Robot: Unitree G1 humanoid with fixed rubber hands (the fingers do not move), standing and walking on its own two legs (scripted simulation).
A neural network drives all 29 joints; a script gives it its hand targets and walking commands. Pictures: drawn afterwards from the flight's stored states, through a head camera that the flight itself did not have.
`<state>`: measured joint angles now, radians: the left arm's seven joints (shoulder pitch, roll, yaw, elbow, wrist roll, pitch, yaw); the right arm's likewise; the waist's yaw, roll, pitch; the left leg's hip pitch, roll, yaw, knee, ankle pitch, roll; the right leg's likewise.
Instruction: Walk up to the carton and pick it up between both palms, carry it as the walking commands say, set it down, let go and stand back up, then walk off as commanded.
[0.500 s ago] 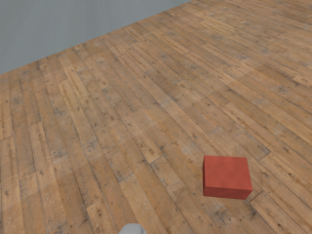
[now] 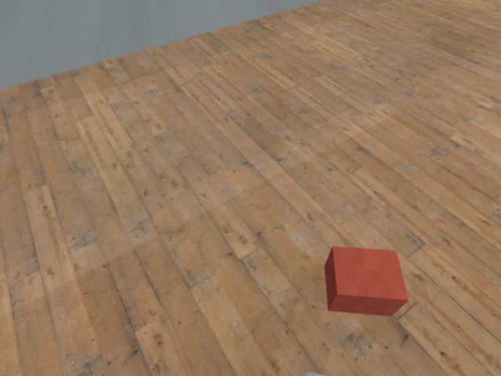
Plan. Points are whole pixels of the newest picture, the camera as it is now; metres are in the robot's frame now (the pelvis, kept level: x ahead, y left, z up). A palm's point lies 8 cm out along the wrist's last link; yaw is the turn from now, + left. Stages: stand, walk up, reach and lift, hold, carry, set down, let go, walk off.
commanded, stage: walk off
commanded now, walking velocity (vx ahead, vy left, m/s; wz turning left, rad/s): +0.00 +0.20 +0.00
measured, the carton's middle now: (361, 281) +0.55 -0.41 -0.68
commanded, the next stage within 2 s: stand in 1.86 s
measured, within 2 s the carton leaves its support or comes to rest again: neither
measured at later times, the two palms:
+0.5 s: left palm out of the picture -0.07 +0.35 -0.12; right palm out of the picture +0.06 -0.16 -0.13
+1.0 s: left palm out of the picture -0.02 +0.40 -0.11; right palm out of the picture -0.02 -0.06 -0.15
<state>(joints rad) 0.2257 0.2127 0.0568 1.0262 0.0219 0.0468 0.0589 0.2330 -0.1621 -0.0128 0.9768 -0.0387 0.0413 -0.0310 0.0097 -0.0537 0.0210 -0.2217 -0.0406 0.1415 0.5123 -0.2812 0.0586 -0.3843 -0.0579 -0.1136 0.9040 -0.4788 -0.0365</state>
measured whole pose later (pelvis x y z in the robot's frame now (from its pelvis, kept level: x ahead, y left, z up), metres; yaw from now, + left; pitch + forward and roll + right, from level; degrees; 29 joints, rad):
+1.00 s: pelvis -0.05 +0.16 +0.01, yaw +1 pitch -1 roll +4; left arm 0.22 0.14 0.02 1.03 0.03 0.00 0.07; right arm 0.24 -0.20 -0.05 1.05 -0.03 0.08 0.00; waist 0.02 0.03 0.05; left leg -0.41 -0.06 0.01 1.02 -0.40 -0.02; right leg -0.21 -0.06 -0.15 0.52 -0.29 -0.07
